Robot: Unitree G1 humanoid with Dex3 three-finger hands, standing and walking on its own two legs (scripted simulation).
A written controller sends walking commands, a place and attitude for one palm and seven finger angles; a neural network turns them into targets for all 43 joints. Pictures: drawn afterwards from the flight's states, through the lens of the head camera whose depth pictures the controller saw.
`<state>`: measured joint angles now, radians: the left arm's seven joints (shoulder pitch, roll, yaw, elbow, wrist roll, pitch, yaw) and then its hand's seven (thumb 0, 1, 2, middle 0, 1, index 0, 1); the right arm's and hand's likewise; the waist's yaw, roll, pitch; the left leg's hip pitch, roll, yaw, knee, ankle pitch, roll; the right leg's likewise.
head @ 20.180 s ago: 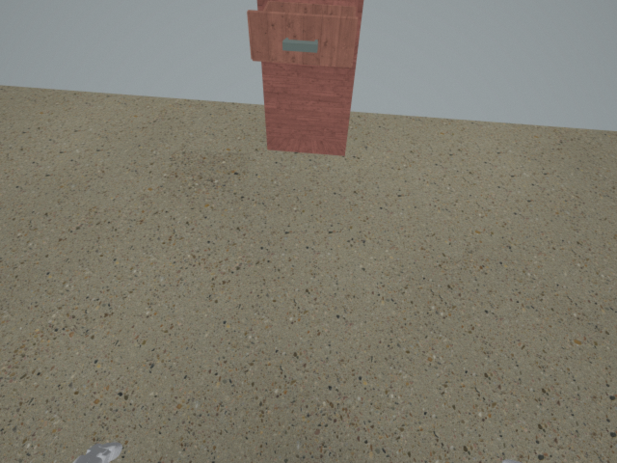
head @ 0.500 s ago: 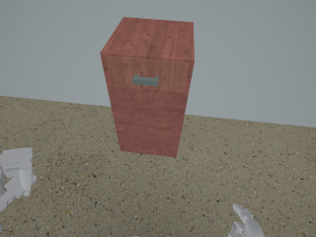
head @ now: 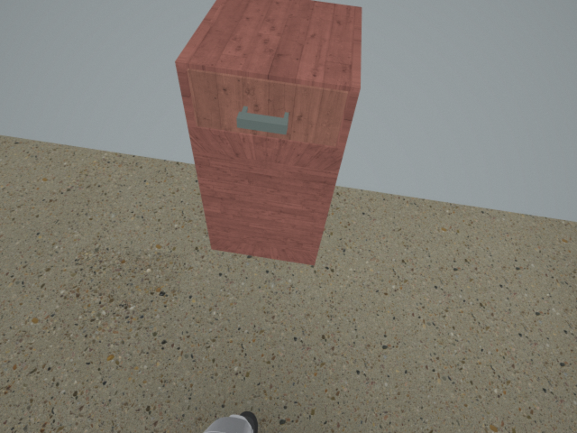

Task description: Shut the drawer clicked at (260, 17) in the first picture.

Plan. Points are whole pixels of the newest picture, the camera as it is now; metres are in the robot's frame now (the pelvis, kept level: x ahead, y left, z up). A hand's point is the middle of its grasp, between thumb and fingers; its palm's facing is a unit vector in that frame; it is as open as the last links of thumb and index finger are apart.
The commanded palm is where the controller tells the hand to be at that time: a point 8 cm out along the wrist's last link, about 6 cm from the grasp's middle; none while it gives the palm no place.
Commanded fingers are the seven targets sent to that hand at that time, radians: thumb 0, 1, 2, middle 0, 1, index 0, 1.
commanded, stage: let the arm hang, fingers relaxed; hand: left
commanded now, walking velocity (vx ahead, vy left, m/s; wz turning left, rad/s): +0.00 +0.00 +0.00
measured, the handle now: (264, 117) +0.79 +0.11 -0.06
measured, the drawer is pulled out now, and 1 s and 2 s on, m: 0.00 0.00 0.00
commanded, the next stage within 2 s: look to check the result in 0.68 s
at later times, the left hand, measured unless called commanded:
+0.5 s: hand out of the picture -0.01 +0.11 -0.18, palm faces +0.04 -0.99 -0.12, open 7.3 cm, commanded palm none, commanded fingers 0.00 0.90 0.90 -0.20 -0.30 -0.20 -0.30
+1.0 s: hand out of the picture -0.01 +0.14 -0.17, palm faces +0.03 -0.98 -0.19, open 7.4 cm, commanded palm none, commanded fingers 0.00 0.90 0.90 -0.20 -0.30 -0.20 -0.30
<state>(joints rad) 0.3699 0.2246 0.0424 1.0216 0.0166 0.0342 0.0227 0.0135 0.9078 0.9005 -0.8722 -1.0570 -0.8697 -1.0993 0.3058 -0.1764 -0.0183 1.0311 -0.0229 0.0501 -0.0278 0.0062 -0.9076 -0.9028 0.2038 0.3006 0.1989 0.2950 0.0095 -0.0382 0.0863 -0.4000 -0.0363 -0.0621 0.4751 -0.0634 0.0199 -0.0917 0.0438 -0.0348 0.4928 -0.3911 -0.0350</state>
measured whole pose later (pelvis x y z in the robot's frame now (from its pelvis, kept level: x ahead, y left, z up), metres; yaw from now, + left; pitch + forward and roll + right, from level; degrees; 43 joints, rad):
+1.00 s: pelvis +0.04 -0.02 +0.00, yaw -2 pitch -3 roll +0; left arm 0.38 0.11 0.02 1.12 0.01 0.00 0.06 0.00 0.91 0.90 -0.20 -0.30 -0.19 -0.30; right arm 0.28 -0.12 -0.02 1.13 -0.01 0.01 -0.05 0.00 -0.91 -0.90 0.20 0.30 0.20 0.29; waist -0.01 0.00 0.08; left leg -0.31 -0.01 -0.03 0.52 -0.16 -0.01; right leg 0.03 0.06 0.00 0.44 -0.42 -0.06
